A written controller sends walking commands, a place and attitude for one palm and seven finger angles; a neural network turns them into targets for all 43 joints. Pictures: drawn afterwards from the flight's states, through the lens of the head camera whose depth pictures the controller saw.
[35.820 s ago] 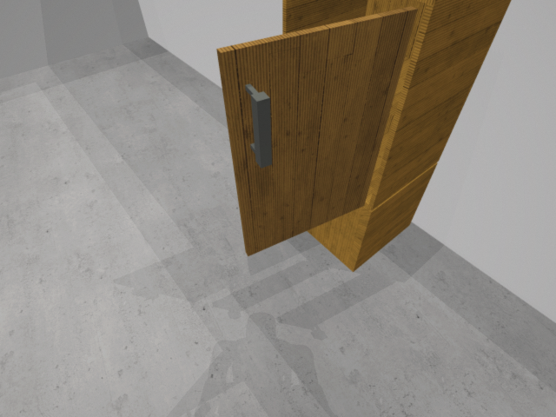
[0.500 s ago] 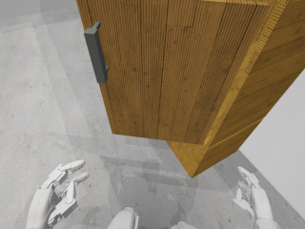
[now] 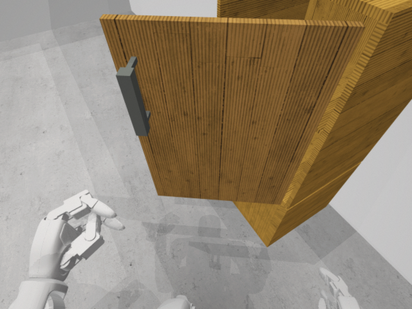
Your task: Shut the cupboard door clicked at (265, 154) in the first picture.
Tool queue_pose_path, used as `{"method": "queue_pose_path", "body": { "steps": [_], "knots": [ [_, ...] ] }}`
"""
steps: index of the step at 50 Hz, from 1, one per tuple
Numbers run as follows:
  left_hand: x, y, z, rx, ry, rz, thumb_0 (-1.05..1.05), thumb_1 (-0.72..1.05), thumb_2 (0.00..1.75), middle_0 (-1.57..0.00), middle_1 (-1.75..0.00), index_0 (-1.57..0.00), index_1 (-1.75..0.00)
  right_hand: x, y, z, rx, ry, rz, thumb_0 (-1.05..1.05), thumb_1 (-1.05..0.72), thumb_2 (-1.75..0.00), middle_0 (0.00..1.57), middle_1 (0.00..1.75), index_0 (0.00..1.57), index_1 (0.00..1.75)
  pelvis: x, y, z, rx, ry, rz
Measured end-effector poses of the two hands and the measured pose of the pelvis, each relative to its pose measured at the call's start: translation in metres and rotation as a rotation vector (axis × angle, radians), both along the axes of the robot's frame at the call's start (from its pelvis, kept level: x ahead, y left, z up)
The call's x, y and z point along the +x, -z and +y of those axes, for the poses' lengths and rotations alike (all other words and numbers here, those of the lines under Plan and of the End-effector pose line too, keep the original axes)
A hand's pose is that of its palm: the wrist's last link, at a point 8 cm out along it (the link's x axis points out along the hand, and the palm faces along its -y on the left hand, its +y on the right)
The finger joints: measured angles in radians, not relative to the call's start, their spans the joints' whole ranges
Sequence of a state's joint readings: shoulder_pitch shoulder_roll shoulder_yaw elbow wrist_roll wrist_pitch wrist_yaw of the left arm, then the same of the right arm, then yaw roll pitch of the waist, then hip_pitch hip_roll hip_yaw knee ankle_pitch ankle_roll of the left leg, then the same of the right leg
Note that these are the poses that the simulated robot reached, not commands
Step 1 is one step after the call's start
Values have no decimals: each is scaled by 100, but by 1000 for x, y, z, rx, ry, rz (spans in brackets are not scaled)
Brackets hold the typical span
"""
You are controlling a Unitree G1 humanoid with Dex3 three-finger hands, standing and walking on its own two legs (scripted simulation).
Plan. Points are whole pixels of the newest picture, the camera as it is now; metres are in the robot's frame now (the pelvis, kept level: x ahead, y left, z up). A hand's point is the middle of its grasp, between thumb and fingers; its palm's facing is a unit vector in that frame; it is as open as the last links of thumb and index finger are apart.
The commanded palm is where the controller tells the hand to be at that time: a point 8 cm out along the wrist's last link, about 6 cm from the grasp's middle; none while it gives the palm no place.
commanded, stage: raise the hand and make a fist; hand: left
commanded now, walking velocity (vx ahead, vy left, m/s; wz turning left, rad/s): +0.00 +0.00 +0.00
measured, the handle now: (138, 98) +0.47 +0.18 +0.16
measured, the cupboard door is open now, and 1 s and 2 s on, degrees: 53 53 53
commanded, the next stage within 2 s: bring the fist close to the handle in 0.94 s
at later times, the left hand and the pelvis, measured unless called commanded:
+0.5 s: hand (85, 219) +0.22 +0.19 +0.14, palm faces +0.00 -1.00 -0.06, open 3.1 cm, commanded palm +0.19 +0.25 +0.16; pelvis -0.01 +0.01 +0.03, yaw +0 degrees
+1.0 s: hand (84, 212) +0.22 +0.19 +0.17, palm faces +0.06 -1.00 -0.06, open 3.1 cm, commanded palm +0.19 +0.23 +0.16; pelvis -0.01 -0.01 +0.04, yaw +0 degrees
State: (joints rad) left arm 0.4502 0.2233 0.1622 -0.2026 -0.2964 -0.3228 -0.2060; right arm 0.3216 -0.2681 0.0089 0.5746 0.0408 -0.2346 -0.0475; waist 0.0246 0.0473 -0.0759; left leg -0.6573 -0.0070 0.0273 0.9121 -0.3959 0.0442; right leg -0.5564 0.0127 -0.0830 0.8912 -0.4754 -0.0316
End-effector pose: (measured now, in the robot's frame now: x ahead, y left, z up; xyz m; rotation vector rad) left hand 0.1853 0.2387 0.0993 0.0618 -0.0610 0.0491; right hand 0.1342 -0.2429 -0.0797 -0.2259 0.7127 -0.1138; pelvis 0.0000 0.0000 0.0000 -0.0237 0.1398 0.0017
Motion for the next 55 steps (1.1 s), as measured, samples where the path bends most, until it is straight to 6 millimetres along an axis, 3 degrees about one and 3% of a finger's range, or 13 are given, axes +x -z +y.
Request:
{"method": "queue_pose_path", "body": {
  "steps": [6, 14, 23, 31, 39, 48, 55],
  "knots": [
    [8, 10, -13, -27, 116, 109, 1, 90, 90, -103, -121, -103, -121, 30, -18, 12, 5, 2, -105, 1, -91, -90, 20, 30, 20, 30, 0, -5, 8, -2, 4, -15],
    [11, -44, 14, 2, -13, -68, 2, 90, 90, -118, -137, -118, -137, 54, -42, 43, 69, -71, -202, 1, -91, -90, 20, 30, 20, 30, 2, -15, 9, -3, -2, -67],
    [13, -37, 5, -14, 66, 93, 1, 90, 90, -127, -148, -127, -148, 45, -48, 48, 79, -88, -180, 1, -91, -90, 20, 30, 20, 30, -4, -26, 8, 1, -7, -117],
    [15, -79, 19, 3, -9, -66, 2, 90, 90, -129, -150, -129, -150, 27, -47, 33, 66, -76, -153, 1, -91, -90, 20, 30, 20, 30, -10, -33, 1, 5, -10, -153],
    [10, -44, -5, -42, 66, 136, 1, 90, 90, -130, -150, -130, -150, 18, -50, 16, 54, -32, -157, 1, -91, -90, 20, 30, 20, 30, -13, -36, -3, 11, 3, -161],
    [7, -71, 2, 8, -26, -40, 2, 90, 90, -130, -150, -130, -150, 21, -50, 12, 51, -66, -166, 1, -91, -90, 20, 30, 20, 30, -13, -35, -12, 14, -8, -169],
    [14, -51, -13, -17, 58, 94, 1, 90, 90, -130, -150, -130, -150, 27, -47, 11, 67, -50, -179, 1, -91, -90, 20, 30, 20, 30, -9, -35, -12, 15, -1, -162]
  ]
}}
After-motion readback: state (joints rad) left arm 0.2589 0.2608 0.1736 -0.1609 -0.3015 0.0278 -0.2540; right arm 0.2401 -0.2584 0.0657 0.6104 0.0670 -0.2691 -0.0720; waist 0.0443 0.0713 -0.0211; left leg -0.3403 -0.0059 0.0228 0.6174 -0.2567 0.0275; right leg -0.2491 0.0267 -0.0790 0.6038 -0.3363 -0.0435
